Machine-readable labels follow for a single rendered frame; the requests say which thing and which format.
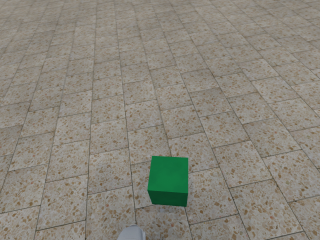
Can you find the robot left thigh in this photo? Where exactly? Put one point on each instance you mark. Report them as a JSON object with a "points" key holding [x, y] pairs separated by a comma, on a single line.
{"points": [[132, 233]]}

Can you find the carton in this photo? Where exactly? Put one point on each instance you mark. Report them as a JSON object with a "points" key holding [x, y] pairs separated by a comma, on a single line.
{"points": [[168, 181]]}

